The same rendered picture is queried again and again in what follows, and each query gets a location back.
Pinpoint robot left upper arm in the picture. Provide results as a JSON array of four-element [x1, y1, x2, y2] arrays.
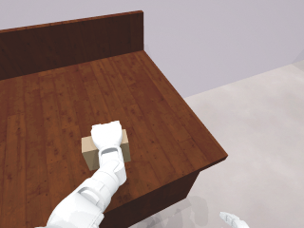
[[35, 192, 105, 228]]

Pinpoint right robot hand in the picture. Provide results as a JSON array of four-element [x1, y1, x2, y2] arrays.
[[219, 212, 249, 228]]

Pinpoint left robot hand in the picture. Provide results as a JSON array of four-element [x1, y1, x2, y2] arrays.
[[90, 121, 123, 150]]

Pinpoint table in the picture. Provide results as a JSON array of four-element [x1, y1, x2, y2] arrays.
[[0, 10, 228, 228]]

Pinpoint left robot forearm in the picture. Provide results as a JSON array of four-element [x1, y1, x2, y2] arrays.
[[47, 144, 126, 226]]

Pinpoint sponge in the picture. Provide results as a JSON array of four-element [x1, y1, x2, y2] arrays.
[[81, 129, 131, 171]]

